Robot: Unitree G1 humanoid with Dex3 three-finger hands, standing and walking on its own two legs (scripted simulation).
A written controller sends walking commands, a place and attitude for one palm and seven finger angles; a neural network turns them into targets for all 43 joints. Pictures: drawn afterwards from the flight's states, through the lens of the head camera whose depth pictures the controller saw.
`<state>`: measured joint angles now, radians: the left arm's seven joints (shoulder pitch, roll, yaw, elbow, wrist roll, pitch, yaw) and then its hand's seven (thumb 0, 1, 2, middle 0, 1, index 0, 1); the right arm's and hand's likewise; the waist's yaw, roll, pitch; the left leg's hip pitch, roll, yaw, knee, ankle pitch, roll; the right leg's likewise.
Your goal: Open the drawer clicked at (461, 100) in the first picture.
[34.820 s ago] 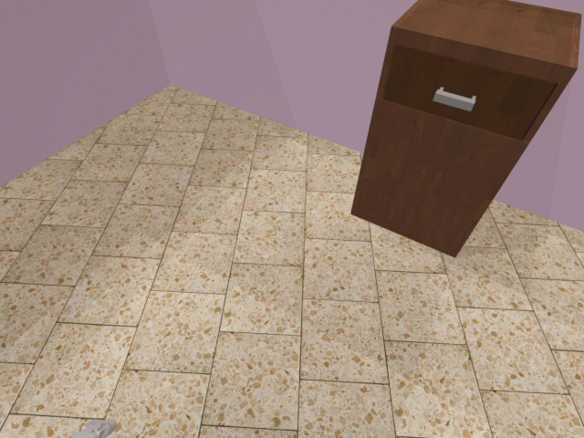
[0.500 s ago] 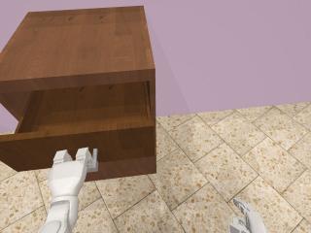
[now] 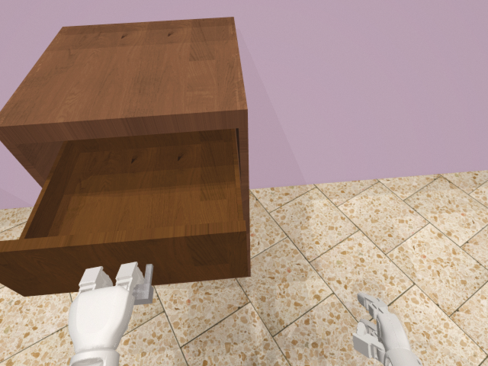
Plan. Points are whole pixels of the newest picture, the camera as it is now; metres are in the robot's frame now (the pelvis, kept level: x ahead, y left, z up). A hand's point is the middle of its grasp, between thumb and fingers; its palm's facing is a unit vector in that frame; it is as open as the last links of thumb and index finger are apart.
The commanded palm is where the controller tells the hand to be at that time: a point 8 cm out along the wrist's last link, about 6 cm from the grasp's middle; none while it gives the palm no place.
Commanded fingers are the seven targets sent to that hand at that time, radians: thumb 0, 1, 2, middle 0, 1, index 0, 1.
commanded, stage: pull the drawer open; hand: left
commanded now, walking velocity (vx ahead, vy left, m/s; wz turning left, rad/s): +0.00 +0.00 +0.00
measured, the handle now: (119, 284) +0.25 +0.24 -0.02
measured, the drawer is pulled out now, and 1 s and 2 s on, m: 0.24 0.30 0.29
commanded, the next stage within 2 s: open the thumb to release the handle in 0.76 s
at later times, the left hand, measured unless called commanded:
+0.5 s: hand (113, 355) +0.15 +0.22 -0.04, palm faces -0.04 -0.10 -0.99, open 6.0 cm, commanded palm +0.11 +0.23 +0.02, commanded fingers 0.00 0.90 0.90 -0.40 -1.35 -0.40 -1.35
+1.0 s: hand (110, 361) +0.14 +0.22 -0.04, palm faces -0.01 -0.10 -1.00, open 6.3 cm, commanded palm +0.11 +0.22 +0.02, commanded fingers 0.00 0.34 0.66 -0.36 -1.29 -0.36 -1.29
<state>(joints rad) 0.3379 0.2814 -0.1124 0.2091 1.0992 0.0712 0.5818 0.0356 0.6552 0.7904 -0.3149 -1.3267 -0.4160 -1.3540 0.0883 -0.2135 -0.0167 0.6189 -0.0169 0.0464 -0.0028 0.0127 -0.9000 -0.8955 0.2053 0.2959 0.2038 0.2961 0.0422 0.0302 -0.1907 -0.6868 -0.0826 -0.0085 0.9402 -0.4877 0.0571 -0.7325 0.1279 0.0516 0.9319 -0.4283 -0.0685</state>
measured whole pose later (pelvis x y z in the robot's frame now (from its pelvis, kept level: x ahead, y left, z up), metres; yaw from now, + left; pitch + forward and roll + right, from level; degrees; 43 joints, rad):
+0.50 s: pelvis +0.00 -0.01 -0.01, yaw +0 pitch +13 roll +1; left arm 0.53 0.29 -0.08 0.07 1.08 0.02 0.58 0.06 0.65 0.75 -0.31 -1.32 -0.42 -1.35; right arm 0.09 -0.22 -0.01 0.58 -0.03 0.05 0.00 0.01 -0.90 -0.90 0.21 0.30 0.20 0.30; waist 0.06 0.02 -0.19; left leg -0.71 -0.08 -0.01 0.97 -0.50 0.04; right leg -0.76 0.13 0.05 0.98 -0.44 -0.09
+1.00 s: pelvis +0.00 -0.01 -0.02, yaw +1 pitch +16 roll +1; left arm 0.62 0.30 -0.05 -0.03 1.09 -0.05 0.59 0.02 0.63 0.75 -0.33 -1.34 -0.39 -1.31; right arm 0.11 -0.24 -0.03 0.55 -0.05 0.05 0.02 0.01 -0.90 -0.90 0.20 0.30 0.20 0.30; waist 0.07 0.03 -0.21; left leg -0.80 -0.08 -0.02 1.07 -0.54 0.04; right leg -0.85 0.13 0.03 1.07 -0.48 -0.09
